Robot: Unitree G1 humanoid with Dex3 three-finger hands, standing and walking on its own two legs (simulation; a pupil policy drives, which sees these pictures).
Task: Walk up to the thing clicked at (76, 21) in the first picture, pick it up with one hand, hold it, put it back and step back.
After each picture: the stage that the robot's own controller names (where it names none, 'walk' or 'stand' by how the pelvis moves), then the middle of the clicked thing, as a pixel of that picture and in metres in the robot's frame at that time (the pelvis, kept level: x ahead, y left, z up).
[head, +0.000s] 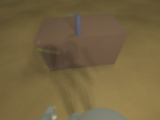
stand; (78, 25) +1.01 +0.26 +0.03
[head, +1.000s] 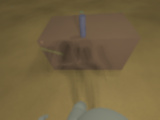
walk; (82, 26) +0.92 +0.24 +0.03
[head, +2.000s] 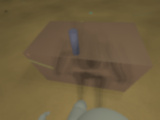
walk; (74, 43) +0.61 +0.24 +0.03
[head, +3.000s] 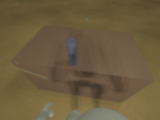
stand; (72, 53) +0.49 +0.21 +0.05
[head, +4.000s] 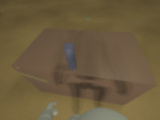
stand; (70, 57) +0.46 +0.21 +0.03
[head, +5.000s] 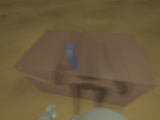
stand; (71, 58) +0.47 +0.21 +0.03
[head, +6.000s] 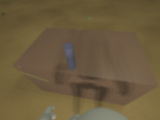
stand; (70, 57) +0.46 +0.22 +0.03
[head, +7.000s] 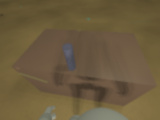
stand; (70, 58) +0.46 +0.22 +0.03
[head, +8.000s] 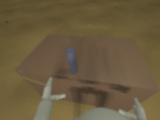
rise first; (72, 62) +0.44 +0.21 +0.03
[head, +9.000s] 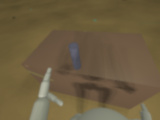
go down; (75, 57) +0.47 +0.21 +0.03
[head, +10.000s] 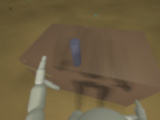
go down; (76, 54) +0.48 +0.20 +0.04
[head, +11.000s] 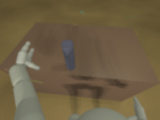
go down; (69, 57) +0.44 +0.18 +0.06
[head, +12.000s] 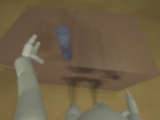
close in; (65, 46) +0.47 +0.19 +0.08
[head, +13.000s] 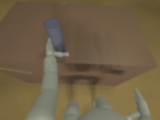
close; (57, 41) +0.48 +0.20 +0.11
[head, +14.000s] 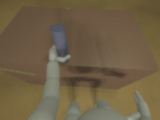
lift; (61, 46) +0.45 +0.20 +0.10
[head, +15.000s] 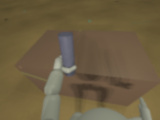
lift; (68, 56) +0.34 +0.17 +0.20
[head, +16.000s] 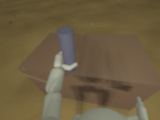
hold; (68, 53) +0.33 +0.17 +0.23
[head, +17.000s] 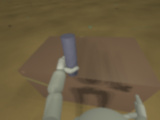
hold; (70, 57) +0.34 +0.16 +0.21
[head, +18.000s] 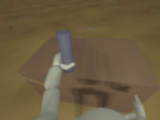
crouch; (66, 53) +0.35 +0.19 +0.23
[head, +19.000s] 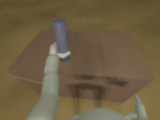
lower; (62, 43) +0.44 +0.20 +0.21
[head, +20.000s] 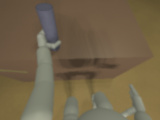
lower; (50, 31) +0.54 +0.20 +0.12
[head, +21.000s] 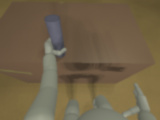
lower; (57, 39) +0.50 +0.20 +0.11
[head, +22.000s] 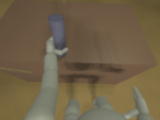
lower; (59, 39) +0.50 +0.19 +0.11
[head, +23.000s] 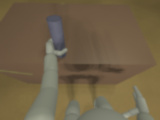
lower; (58, 40) +0.50 +0.19 +0.11
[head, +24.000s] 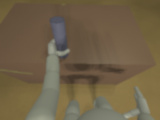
loosen; (60, 40) +0.49 +0.18 +0.11
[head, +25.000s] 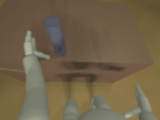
rise; (57, 41) +0.48 +0.19 +0.11
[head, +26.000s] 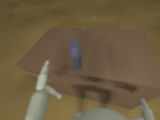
sink last; (76, 57) +0.44 +0.18 +0.07
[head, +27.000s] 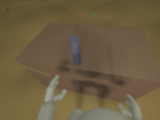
stand; (75, 52) +0.48 +0.19 +0.07
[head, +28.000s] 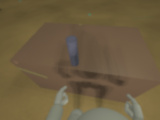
stand; (73, 52) +0.47 +0.19 +0.08
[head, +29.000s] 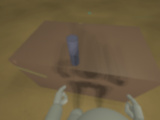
stand; (74, 52) +0.46 +0.18 +0.08
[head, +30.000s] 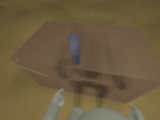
stand; (74, 51) +0.47 +0.18 +0.08
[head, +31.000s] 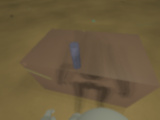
walk; (75, 57) +0.48 +0.19 +0.03
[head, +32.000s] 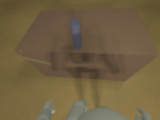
walk; (76, 36) +0.60 +0.18 +0.05
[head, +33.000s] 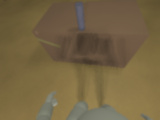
walk; (80, 18) +0.88 +0.20 +0.05
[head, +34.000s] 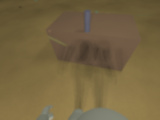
stand; (87, 21) +1.06 +0.16 +0.04
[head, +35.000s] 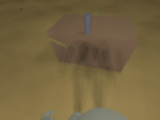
stand; (87, 24) +1.08 +0.15 +0.03
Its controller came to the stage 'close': yes
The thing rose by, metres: 0.21
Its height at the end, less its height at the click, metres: +0.00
